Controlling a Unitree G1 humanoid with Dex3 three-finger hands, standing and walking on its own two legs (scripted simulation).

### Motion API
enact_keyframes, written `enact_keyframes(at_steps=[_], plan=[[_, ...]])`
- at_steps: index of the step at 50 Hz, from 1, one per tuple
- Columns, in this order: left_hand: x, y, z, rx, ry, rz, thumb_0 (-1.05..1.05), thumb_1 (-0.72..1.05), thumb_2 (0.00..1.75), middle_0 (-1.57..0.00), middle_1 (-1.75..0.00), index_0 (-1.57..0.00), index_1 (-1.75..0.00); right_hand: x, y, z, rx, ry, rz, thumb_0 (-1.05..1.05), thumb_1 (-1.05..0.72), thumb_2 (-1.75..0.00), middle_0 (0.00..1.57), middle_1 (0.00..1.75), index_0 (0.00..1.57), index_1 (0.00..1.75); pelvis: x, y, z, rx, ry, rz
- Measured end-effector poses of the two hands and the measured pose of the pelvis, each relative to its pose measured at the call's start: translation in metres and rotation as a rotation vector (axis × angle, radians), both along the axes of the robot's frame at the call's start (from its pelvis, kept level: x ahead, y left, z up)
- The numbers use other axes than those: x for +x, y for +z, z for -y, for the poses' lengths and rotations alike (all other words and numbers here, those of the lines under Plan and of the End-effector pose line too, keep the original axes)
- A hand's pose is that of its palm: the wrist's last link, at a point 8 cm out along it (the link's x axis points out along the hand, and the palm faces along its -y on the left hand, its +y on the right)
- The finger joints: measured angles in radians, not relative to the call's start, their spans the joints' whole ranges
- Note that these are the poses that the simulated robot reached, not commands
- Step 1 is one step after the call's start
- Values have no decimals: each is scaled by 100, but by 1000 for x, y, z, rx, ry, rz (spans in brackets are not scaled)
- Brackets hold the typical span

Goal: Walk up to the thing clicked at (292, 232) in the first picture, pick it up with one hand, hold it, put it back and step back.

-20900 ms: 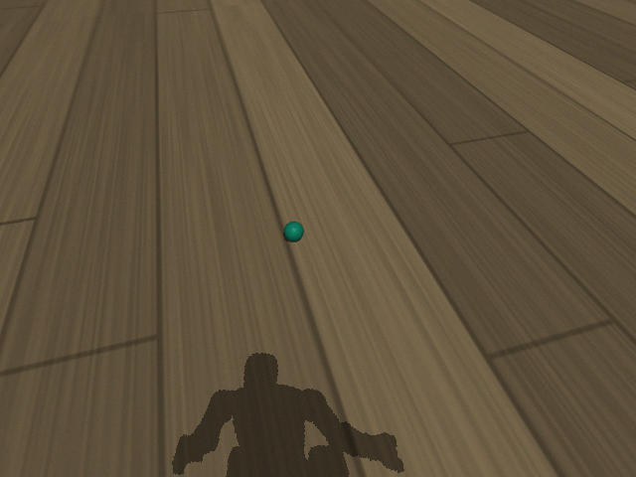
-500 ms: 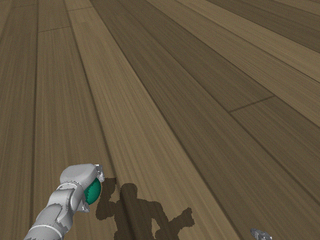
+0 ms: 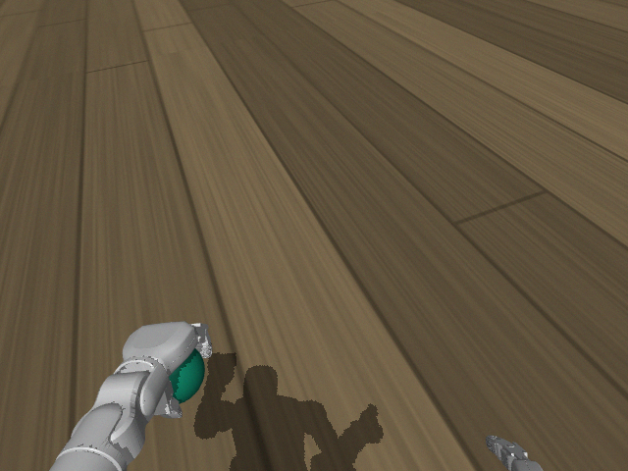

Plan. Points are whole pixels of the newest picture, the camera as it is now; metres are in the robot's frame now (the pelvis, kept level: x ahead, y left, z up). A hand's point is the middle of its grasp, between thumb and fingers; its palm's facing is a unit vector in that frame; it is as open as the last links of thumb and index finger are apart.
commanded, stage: hold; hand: left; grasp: from above
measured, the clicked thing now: (173, 372) +0.30 +0.22 -0.05
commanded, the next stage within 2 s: crouch in 0.54 s
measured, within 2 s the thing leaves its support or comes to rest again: neither
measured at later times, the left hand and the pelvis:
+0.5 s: hand (172, 376) +0.29 +0.22 -0.03, palm faces -0.45 -0.06 -0.89, open 10.3 cm; pelvis +0.00 +0.00 +0.00, yaw +0 degrees
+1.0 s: hand (185, 395) +0.29 +0.22 -0.10, palm faces -0.48 -0.02 -0.88, open 10.3 cm; pelvis +0.00 +0.00 -0.01, yaw +1 degrees
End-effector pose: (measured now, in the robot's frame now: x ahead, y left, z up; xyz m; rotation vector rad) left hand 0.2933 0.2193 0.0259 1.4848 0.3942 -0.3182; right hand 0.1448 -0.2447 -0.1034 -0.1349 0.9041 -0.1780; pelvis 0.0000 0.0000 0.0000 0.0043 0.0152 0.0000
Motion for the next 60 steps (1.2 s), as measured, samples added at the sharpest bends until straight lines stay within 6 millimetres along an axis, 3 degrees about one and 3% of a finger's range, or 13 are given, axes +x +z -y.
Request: enact_keyframes(at_steps=[33, 40, 45, 50, 54, 60], plan=[[6, 0, 0, 9, 4, 10, 0, -9, 64, -49, -77, -62, -78, 4, 1, 1, 1, -7, -19, 2, -92, -90, 20, 30, 20, 30, 6, 2, 1, 1, 0, 0], [5, -8, 2, 7, -4, -11, 0, -9, 65, -48, -78, -61, -79, 4, 1, 2, -4, -8, -27, 2, -92, -90, 20, 30, 20, 30, 6, 2, 2, 1, 4, -5], [3, -31, 2, 7, -16, -30, 0, -9, 65, -48, -78, -61, -79, 0, 0, 5, -23, -4, -44, 1, -91, -90, 20, 30, 20, 30, 4, -1, 2, 1, 11, -28], [6, -68, 0, 30, -29, -41, 0, -9, 65, -48, -78, -61, -79, -12, -12, 12, -58, 11, -98, 1, -91, -90, 20, 30, 20, 30, -3, -14, 2, -7, 21, -95], [17, -104, -1, 59, -45, -20, 0, -9, 66, -48, -78, -61, -79, -28, -36, 21, -93, 11, -155, 1, -91, -90, 20, 30, 20, 30, -10, -37, 1, -18, 26, -187], [43, -163, 2, 85, -64, 25, 0, -9, 65, -48, -78, -62, -79, -67, -87, 32, -137, -29, -245, 1, -92, -90, 20, 30, 20, 30, -21, -87, -4, -36, 22, -322]])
